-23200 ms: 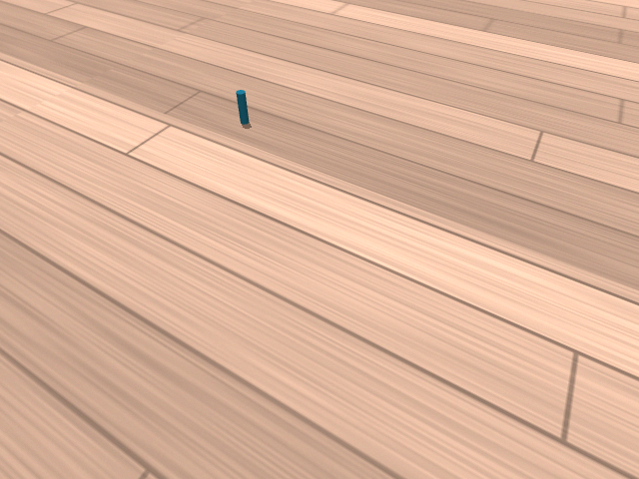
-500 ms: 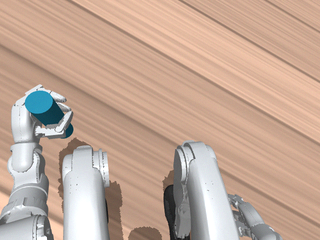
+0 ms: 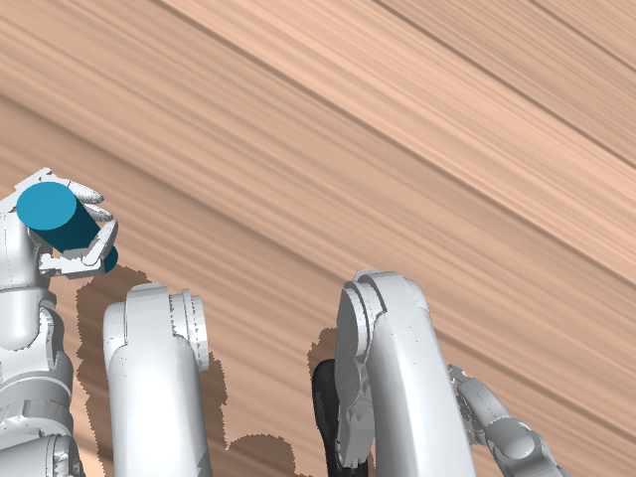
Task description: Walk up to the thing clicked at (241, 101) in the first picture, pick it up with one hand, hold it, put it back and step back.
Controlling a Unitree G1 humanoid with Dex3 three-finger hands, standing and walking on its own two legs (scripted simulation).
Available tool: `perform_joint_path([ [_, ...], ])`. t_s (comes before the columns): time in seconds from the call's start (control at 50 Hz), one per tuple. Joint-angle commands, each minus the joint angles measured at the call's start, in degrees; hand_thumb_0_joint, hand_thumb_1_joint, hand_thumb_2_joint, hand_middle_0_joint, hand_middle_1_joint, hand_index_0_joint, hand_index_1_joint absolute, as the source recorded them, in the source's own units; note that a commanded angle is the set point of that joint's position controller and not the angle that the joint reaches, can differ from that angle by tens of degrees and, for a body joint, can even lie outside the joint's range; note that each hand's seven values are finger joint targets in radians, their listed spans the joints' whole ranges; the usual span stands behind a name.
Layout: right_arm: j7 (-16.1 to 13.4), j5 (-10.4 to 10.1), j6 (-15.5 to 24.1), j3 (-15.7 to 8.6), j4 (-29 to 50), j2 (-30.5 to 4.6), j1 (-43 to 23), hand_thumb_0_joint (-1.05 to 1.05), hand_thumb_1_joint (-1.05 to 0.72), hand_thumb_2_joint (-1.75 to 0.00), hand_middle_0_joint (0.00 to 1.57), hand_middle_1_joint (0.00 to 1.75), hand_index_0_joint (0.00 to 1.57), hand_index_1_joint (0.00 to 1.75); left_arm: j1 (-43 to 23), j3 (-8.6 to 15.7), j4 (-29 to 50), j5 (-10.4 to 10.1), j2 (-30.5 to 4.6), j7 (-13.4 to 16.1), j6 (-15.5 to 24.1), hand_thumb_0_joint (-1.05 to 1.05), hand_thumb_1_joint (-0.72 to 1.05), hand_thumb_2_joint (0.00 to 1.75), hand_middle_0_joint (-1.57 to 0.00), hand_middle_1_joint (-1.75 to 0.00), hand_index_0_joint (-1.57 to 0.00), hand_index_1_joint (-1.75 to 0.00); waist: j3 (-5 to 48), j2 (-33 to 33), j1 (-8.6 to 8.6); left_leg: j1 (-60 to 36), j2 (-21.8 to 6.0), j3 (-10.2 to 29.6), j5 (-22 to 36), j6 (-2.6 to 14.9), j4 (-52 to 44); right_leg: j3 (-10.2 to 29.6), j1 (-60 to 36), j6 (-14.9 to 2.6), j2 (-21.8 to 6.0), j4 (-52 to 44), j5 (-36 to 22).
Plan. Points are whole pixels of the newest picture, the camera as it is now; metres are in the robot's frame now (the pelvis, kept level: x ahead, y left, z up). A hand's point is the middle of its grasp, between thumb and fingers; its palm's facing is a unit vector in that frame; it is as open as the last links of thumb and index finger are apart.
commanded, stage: lower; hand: left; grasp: from the side
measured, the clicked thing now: (77, 236) +0.39 +0.26 -0.11
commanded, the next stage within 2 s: loosen in 1.34 s
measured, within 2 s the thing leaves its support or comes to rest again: rests again in 1.14 s
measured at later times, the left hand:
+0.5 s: hand (94, 240) +0.39 +0.25 -0.15, palm faces +0.18 -0.98 +0.00, open 6.6 cm
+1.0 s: hand (95, 245) +0.39 +0.25 -0.17, palm faces +0.20 -0.98 +0.00, open 6.6 cm
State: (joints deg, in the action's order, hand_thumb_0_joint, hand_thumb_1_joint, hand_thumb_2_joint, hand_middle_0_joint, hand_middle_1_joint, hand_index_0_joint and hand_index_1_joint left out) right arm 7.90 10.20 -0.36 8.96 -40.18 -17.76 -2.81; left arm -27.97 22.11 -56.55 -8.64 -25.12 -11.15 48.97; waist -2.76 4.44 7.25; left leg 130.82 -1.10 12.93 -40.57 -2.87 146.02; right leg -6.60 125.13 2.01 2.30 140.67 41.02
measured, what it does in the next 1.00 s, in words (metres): stands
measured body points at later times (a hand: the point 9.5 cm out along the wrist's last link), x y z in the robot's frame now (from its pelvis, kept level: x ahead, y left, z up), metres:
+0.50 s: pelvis -0.01 +0.01 -0.01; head +0.21 +0.14 +0.35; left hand +0.38 +0.30 -0.15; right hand +0.16 -0.26 -0.08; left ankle +0.08 +0.14 -0.26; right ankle +0.10 -0.12 -0.26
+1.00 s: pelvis -0.02 +0.02 -0.02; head +0.21 +0.17 +0.34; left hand +0.38 +0.31 -0.17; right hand +0.15 -0.24 -0.07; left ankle +0.08 +0.14 -0.26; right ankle +0.10 -0.12 -0.26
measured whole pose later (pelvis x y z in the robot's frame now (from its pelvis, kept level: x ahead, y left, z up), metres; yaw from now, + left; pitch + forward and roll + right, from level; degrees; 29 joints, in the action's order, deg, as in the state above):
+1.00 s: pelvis -0.02 +0.02 -0.02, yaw -5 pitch +14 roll -15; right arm 9.4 18.0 0.6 23.6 -35.5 -20.2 -9.3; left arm -29.8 25.0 -72.6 -7.8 -38.6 -4.9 61.2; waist -14.2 12.9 11.6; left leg 127.8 -0.6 20.7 -40.7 -2.1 152.4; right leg -12.3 119.1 3.9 4.9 140.5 38.3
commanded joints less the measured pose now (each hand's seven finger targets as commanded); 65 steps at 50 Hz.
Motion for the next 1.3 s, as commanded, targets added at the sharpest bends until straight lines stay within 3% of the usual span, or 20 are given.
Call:
perform_joint_path([
  [0.0, -0.81, 0.27, 0.60, -3.21, 3.75, -15.04, 3.39, 0.00, -0.92, -0.91, 0.20, 0.30, 0.20, 0.30, -12.23, 0.92, 5.19, -0.77, -9.35, 0.54, 5.04, 0.00, 0.43, 1.26, -1.34, -1.41, -1.35, -1.41, 32.84, -11.46, 2.41, -20.55, -0.33, -5.86, 5.26, 3.00, -14.55, -5.20, -16.96, -3.40, 2.19, -13.97, -10.14],
  [0.04, -0.71, 0.73, 0.64, -2.26, 3.97, -15.47, 2.91, 0.00, -0.91, -0.91, 0.20, 0.30, 0.20, 0.30, -12.33, 2.51, 5.30, -1.23, -11.38, 0.90, 6.38, 0.00, 0.43, 1.26, -1.33, -1.40, -1.34, -1.40, 33.53, -11.87, 2.18, -21.06, -0.37, -5.51, 6.02, 2.88, -14.13, -5.54, -18.96, -3.29, 2.42, -13.77, -10.79],
  [0.08, -0.60, 1.24, 0.74, -1.65, 4.17, -16.00, 2.26, 0.00, -0.92, -0.91, 0.20, 0.30, 0.20, 0.30, -13.52, 2.03, 5.32, -0.95, -12.23, 0.55, 7.58, 0.00, 0.44, 1.24, -1.34, -1.41, -1.36, -1.40, 33.79, -12.94, 2.60, -22.82, -0.56, -4.91, 6.70, 2.52, -14.06, -6.08, -18.09, -3.38, 2.48, -13.10, -11.32],
  [0.24, -0.50, 3.29, 0.68, 1.56, 4.70, -17.84, 0.12, 0.00, -0.92, -0.91, 0.20, 0.30, 0.20, 0.30, -13.34, 4.23, 1.06, -0.92, -16.81, 0.39, 10.77, 0.00, 0.47, 1.23, -1.31, -1.37, -1.32, -1.37, 31.87, -17.63, 3.79, -26.00, -1.24, -3.60, 8.12, 1.64, -13.54, -7.30, -19.13, -3.49, 2.76, -11.70, -12.83],
  [0.3, -0.44, 3.93, 0.72, 2.64, 4.96, -18.38, -0.40, 0.00, -0.92, -0.91, 0.20, 0.30, 0.20, 0.30, -13.49, 3.88, 0.13, -1.65, -16.16, 0.42, 11.63, 0.00, 0.48, 1.23, -1.31, -1.37, -1.32, -1.36, 30.83, -17.86, 5.07, -25.81, -1.21, -3.04, 7.78, 1.62, -13.02, -7.92, -19.97, -3.32, 2.86, -11.78, -13.35],
  [0.36, -0.41, 4.36, 0.78, 3.51, 5.22, -18.80, -1.35, 0.00, -0.92, -0.91, 0.20, 0.30, 0.20, 0.30, -13.76, 4.39, -1.15, -1.38, -18.29, 0.86, 12.25, 0.00, 0.44, 1.22, -1.30, -1.36, -1.32, -1.35, 29.39, -18.27, 5.13, -25.22, -1.29, -2.52, 7.45, 1.55, -12.90, -8.37, -19.61, -3.35, 3.01, -11.65, -13.10],
  [0.38, -0.37, 4.63, 0.73, 3.79, 5.28, -19.06, -1.38, 0.00, -0.92, -0.91, 0.20, 0.30, 0.20, 0.30, -12.86, 3.66, -2.32, -1.28, -17.27, 0.86, 12.39, 0.00, 0.46, 1.23, -1.31, -1.37, -1.32, -1.36, 29.05, -18.18, 5.59, -25.91, -1.37, -2.24, 8.31, 1.39, -12.97, -8.62, -19.86, -3.28, 2.95, -11.34, -13.85],
  [0.6, -0.06, 6.30, 0.78, 6.58, 6.16, -20.52, -3.83, 0.00, -0.91, -0.90, 0.20, 0.30, 0.20, 0.30, -13.76, 4.14, -5.10, -1.13, -20.07, 2.94, 15.04, 0.00, 0.50, 1.27, -1.33, -1.40, -1.34, -1.39, 25.88, -18.28, 7.03, -25.34, -1.51, -0.73, 6.44, 1.38, -12.17, -10.15, -20.42, -2.99, 3.51, -11.29, -13.37],
  [0.62, -0.02, 6.48, 0.70, 6.61, 5.93, -20.86, -3.24, 0.00, -0.91, -0.90, 0.20, 0.30, 0.20, 0.30, -12.86, 4.92, -6.29, -1.03, -20.62, 3.27, 14.95, 0.00, 0.50, 1.28, -1.33, -1.40, -1.34, -1.39, 25.75, -18.02, 7.16, -25.29, -1.54, -0.69, 7.01, 1.42, -11.93, -10.19, -20.84, -2.96, 3.57, -11.34, -13.98],
  [0.84, 0.05, 7.48, 0.69, 7.90, 6.27, -21.57, -4.37, 0.00, -0.90, -0.90, 0.20, 0.30, 0.20, 0.30, -13.62, 3.88, -6.06, 0.13, -22.17, 5.46, 16.34, 0.00, 0.52, 1.28, -1.33, -1.39, -1.34, -1.39, 24.17, -19.49, 8.01, -25.97, -1.83, 0.29, 6.58, 1.12, -12.03, -11.37, -20.37, -3.00, 3.97, -11.00, -14.07],
  [0.9, 0.17, 7.52, 0.78, 8.20, 6.50, -21.66, -5.08, 0.00, -0.90, -0.90, 0.20, 0.30, 0.20, 0.30, -13.33, 3.44, -6.52, 0.30, -22.21, 6.12, 16.69, 0.00, 0.53, 1.28, -1.34, -1.39, -1.35, -1.38, 22.28, -19.40, 7.91, -25.02, -1.85, 0.56, 5.09, 1.13, -12.32, -11.75, -19.60, -3.06, 4.09, -10.97, -12.90],
  [0.92, 0.25, 7.68, 0.74, 8.17, 6.48, -21.95, -4.87, 0.00, -0.90, -0.90, 0.20, 0.30, 0.20, 0.30, -12.53, 3.03, -7.84, 0.23, -21.02, 6.31, 16.60, 0.00, 0.55, 1.30, -1.34, -1.41, -1.35, -1.40, 22.27, -19.14, 8.62, -25.79, -1.91, 0.79, 5.85, 1.07, -12.31, -12.06, -20.04, -2.90, 4.07, -10.94, -13.60],
  [1.28, 0.51, 8.45, 1.03, 9.35, 7.02, -22.61, -6.35, 0.00, -0.89, -0.90, 0.20, 0.30, 0.20, 0.30, -11.41, 3.30, -9.10, 1.17, -23.51, 8.82, 18.92, 0.00, 0.58, 1.29, -1.35, -1.37, -1.35, -1.38, 20.05, -18.84, 8.68, -25.13, -2.26, 1.65, 5.09, 1.23, -11.94, -13.00, -20.10, -2.87, 4.82, -10.93, -13.33],
])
